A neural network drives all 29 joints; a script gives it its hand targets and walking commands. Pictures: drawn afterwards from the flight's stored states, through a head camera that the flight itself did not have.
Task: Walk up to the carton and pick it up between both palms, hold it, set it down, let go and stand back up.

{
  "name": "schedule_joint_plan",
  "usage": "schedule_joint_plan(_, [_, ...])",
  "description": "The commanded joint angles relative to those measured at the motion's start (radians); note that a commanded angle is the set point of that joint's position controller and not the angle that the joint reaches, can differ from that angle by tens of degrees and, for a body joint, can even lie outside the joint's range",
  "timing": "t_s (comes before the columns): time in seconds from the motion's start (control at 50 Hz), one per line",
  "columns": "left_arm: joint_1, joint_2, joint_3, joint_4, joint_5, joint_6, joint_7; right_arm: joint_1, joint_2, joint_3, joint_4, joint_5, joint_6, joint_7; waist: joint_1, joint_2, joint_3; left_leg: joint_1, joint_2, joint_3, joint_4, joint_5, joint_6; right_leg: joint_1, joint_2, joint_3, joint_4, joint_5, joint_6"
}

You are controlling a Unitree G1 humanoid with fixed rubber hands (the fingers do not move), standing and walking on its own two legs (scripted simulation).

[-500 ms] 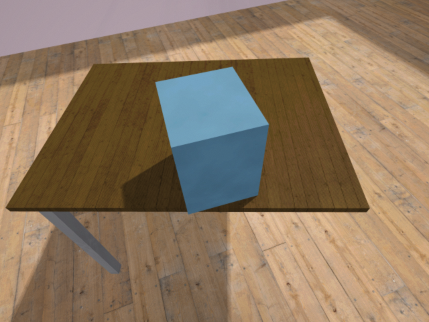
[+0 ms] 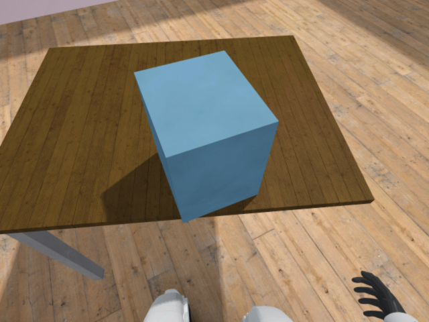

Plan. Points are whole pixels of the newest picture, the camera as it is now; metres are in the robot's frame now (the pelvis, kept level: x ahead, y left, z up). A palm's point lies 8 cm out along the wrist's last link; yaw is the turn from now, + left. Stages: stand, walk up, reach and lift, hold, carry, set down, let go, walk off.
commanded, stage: walk up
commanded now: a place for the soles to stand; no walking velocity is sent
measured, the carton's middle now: (202, 140) +0.45 +0.04 +0.05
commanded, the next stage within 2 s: none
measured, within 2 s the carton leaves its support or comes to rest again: neither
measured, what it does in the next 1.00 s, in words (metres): steps on the spot: right foot, then left foot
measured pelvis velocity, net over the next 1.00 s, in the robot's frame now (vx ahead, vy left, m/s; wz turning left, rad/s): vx -0.02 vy -0.01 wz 0.08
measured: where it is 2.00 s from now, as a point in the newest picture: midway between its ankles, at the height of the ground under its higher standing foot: outside the picture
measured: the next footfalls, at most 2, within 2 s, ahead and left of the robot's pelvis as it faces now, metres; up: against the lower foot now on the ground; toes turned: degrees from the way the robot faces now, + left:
right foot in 0.02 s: +0.04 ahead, -0.12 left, +0.00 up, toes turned +4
left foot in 0.30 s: +0.03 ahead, +0.11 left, +0.00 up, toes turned +9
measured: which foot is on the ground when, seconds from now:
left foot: down 0.00-0.02, up 0.04-0.28, down 0.30-1.00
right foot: up 0.00-0.00, down 0.02-1.00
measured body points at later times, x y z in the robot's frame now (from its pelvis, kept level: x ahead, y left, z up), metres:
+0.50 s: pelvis -0.02 +0.00 +0.02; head +0.00 +0.01 +0.47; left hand +0.09 +0.32 -0.09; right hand +0.09 -0.30 -0.09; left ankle -0.02 +0.12 -0.71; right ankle +0.00 -0.13 -0.71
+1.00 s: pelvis -0.02 -0.01 +0.04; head -0.02 -0.01 +0.49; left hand +0.05 +0.30 -0.08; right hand +0.10 -0.31 -0.08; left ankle -0.02 +0.12 -0.71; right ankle +0.00 -0.13 -0.71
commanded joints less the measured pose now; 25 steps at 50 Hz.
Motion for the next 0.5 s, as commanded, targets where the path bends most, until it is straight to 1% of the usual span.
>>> schedule_joint_plan(0.0, [0.174, 0.275, 0.104, -0.016, 0.038, -0.007, 0.004, -0.008, -0.166, -0.046, -0.113, 0.017, 0.002, -0.024, 0.048, -0.157, -0.176, -0.223, -0.013, -0.077, 0.162, -0.242, 0.060, 0.130, -0.257, 0.428, -0.444, 0.043, -0.091])
schedule_joint_plan(0.02, [0.051, 0.351, 0.116, -0.077, 0.031, -0.015, 0.005, -0.045, -0.187, -0.063, -0.108, 0.020, 0.012, -0.045, 0.049, -0.212, -0.121, -0.181, -0.127, -0.135, 0.366, -0.441, 0.028, -0.080, -0.416, 0.600, -0.525, 0.105, -0.190])
schedule_joint_plan(0.04, [-0.008, 0.339, 0.109, -0.098, 0.039, -0.025, 0.009, -0.044, -0.210, -0.068, -0.094, 0.021, 0.007, -0.052, 0.038, -0.171, -0.100, -0.093, -0.130, -0.252, 0.475, -0.443, 0.041, -0.176, -0.437, 0.612, -0.495, 0.271, -0.242])
schedule_joint_plan(0.06, [-0.036, 0.287, 0.092, -0.094, 0.024, -0.033, 0.017, 0.006, -0.209, -0.065, -0.072, 0.032, 0.002, -0.047, -0.001, -0.092, -0.084, -0.084, -0.138, -0.272, 0.520, -0.377, 0.046, -0.170, -0.382, 0.483, -0.434, 0.461, -0.229])
schedule_joint_plan(0.08, [-0.075, 0.249, 0.076, -0.092, 0.015, -0.036, 0.021, 0.079, -0.196, -0.067, -0.052, 0.039, 0.001, -0.045, -0.043, -0.060, -0.100, -0.082, -0.162, -0.256, 0.551, -0.318, 0.039, -0.103, -0.315, 0.358, -0.384, 0.558, -0.212])
schedule_joint_plan(0.1, [-0.094, 0.221, 0.075, -0.095, 0.017, -0.036, 0.024, 0.131, -0.190, -0.061, -0.030, 0.034, -0.007, -0.046, -0.058, -0.075, -0.135, -0.091, -0.162, -0.225, 0.531, -0.289, 0.031, -0.028, -0.272, 0.285, -0.344, 0.626, -0.183])
schedule_joint_plan(0.12, [-0.096, 0.208, 0.071, -0.097, 0.018, -0.037, 0.022, 0.164, -0.182, -0.050, -0.019, 0.033, -0.016, -0.045, -0.049, -0.093, -0.187, -0.061, -0.145, -0.195, 0.444, -0.266, 0.018, 0.035, -0.249, 0.229, -0.307, 0.661, -0.182])
schedule_joint_plan(0.14, [-0.070, 0.198, 0.066, -0.098, 0.022, -0.036, 0.021, 0.152, -0.178, -0.044, -0.022, 0.030, -0.019, -0.040, -0.021, -0.125, -0.214, -0.058, -0.131, -0.150, 0.330, -0.277, 0.008, 0.119, -0.237, 0.208, -0.296, 0.644, -0.178])
schedule_joint_plan(0.16, [-0.021, 0.198, 0.065, -0.093, 0.025, -0.037, 0.021, 0.122, -0.186, -0.042, -0.034, 0.023, -0.023, -0.038, 0.016, -0.142, -0.226, -0.073, -0.118, -0.117, 0.228, -0.295, 0.005, 0.191, -0.230, 0.201, -0.292, 0.608, -0.177])
schedule_joint_plan(0.18, [0.004, 0.204, 0.069, -0.084, 0.024, -0.037, 0.021, 0.091, -0.182, -0.036, -0.033, 0.017, -0.027, -0.035, 0.041, -0.146, -0.233, -0.058, -0.106, -0.110, 0.135, -0.307, 0.002, 0.234, -0.241, 0.219, -0.279, 0.587, -0.184])
schedule_joint_plan(0.2, [0.023, 0.217, 0.071, -0.088, 0.019, -0.034, 0.018, 0.068, -0.174, -0.035, -0.040, 0.010, -0.031, -0.032, 0.059, -0.158, -0.245, -0.005, -0.098, -0.088, 0.037, -0.335, 0.006, 0.249, -0.262, 0.235, -0.263, 0.551, -0.188])
schedule_joint_plan(0.22, [0.008, 0.233, 0.068, -0.091, 0.012, -0.030, 0.014, 0.097, -0.171, -0.035, -0.028, 0.002, -0.040, -0.033, 0.033, -0.147, -0.253, 0.074, -0.112, -0.071, -0.091, -0.278, 0.017, 0.217, -0.254, 0.208, -0.215, 0.585, -0.182])
schedule_joint_plan(0.24, [-0.013, 0.233, 0.062, -0.093, -0.001, -0.019, 0.010, 0.152, -0.165, -0.038, -0.006, -0.003, -0.051, -0.035, 0.000, -0.121, -0.273, 0.187, -0.125, -0.049, -0.272, -0.119, 0.029, 0.179, -0.238, 0.169, -0.161, 0.581, -0.153])
schedule_joint_plan(0.26, [-0.026, 0.189, 0.047, -0.096, -0.011, -0.016, 0.010, 0.176, -0.188, -0.045, 0.003, -0.021, -0.066, -0.038, -0.013, -0.086, -0.299, 0.308, -0.086, -0.132, -0.315, -0.007, 0.052, 0.096, -0.202, 0.138, -0.103, 0.547, -0.100])
schedule_joint_plan(0.28, [-0.013, 0.123, 0.026, -0.103, -0.026, -0.019, 0.006, 0.172, -0.242, -0.051, -0.007, -0.040, -0.080, -0.043, 0.004, 0.083, -0.303, 0.377, 0.092, -0.414, -0.359, 0.108, 0.114, -0.055, -0.127, 0.096, -0.010, 0.352, -0.031])
schedule_joint_plan(0.3, [-0.050, 0.146, 0.023, -0.085, -0.026, -0.009, 0.011, 0.126, -0.317, -0.055, -0.004, -0.022, -0.085, -0.038, -0.007, 0.166, -0.263, 0.271, 0.253, -0.588, -0.333, 0.156, 0.263, -0.096, -0.040, 0.060, -0.027, -0.104, 0.016])
schedule_joint_plan(0.32, [-0.094, 0.178, 0.030, -0.075, -0.020, -0.011, 0.016, 0.112, -0.308, -0.051, -0.001, -0.015, -0.090, -0.031, -0.022, 0.112, -0.204, 0.154, 0.271, -0.602, -0.341, 0.115, 0.319, -0.033, -0.072, 0.111, 0.029, -0.135, 0.015])
schedule_joint_plan(0.34, [-0.095, 0.172, 0.028, -0.060, -0.023, -0.015, 0.010, 0.096, -0.276, -0.035, 0.009, -0.002, -0.095, -0.031, -0.001, 0.068, -0.184, 0.177, 0.205, -0.478, -0.305, 0.177, 0.275, -0.019, -0.067, 0.102, -0.002, -0.116, 0.008])
schedule_joint_plan(0.36, [-0.092, 0.147, 0.020, -0.048, -0.030, -0.020, 0.004, 0.072, -0.240, -0.016, 0.012, 0.002, -0.094, -0.032, 0.016, 0.069, -0.181, 0.203, 0.145, -0.382, -0.276, 0.255, 0.220, -0.020, -0.061, 0.089, -0.076, -0.043, 0.003])
schedule_joint_plan(0.38, [-0.071, 0.148, 0.020, -0.029, -0.024, -0.030, 0.004, 0.064, -0.236, -0.012, 0.021, 0.001, -0.091, -0.032, 0.025, 0.118, -0.183, 0.195, 0.094, -0.307, -0.239, 0.337, 0.162, 0.041, -0.057, 0.055, -0.177, 0.073, 0.003])
schedule_joint_plan(0.4, [-0.043, 0.148, 0.020, -0.004, -0.020, -0.040, 0.006, 0.050, -0.230, -0.013, 0.028, 0.005, -0.085, -0.029, 0.033, 0.147, -0.201, 0.178, 0.048, -0.253, -0.200, 0.361, 0.119, 0.130, -0.052, 0.040, -0.278, 0.225, 0.010])
schedule_joint_plan(0.42, [-0.054, 0.162, 0.020, 0.008, -0.014, -0.045, 0.007, 0.051, -0.213, -0.007, 0.031, 0.005, -0.081, -0.026, 0.024, 0.130, -0.230, 0.163, 0.031, -0.233, -0.170, 0.361, 0.091, 0.190, -0.068, 0.063, -0.316, 0.326, 0.006])
schedule_joint_plan(0.44, [-0.083, 0.188, 0.022, 0.009, -0.004, -0.050, 0.012, 0.071, -0.202, -0.002, 0.035, 0.008, -0.079, -0.025, 0.007, 0.071, -0.237, 0.104, 0.022, -0.247, -0.159, 0.291, 0.071, 0.239, -0.108, 0.133, -0.322, 0.428, -0.010])
schedule_joint_plan(0.46, [-0.148, 0.216, 0.020, 0.003, -0.006, -0.058, 0.011, 0.094, -0.189, 0.000, 0.044, 0.010, -0.072, -0.021, -0.024, 0.027, -0.206, 0.091, -0.021, -0.221, -0.185, 0.119, 0.052, 0.181, -0.165, 0.206, -0.358, 0.353, -0.038])
schedule_joint_plan(0.48, [-0.168, 0.215, 0.016, 0.014, -0.011, -0.057, 0.003, 0.096, -0.202, -0.005, 0.067, 0.010, -0.065, -0.019, -0.039, 0.009, -0.190, 0.164, -0.035, -0.205, -0.231, -0.043, 0.053, 0.082, -0.175, 0.200, -0.355, 0.258, -0.055])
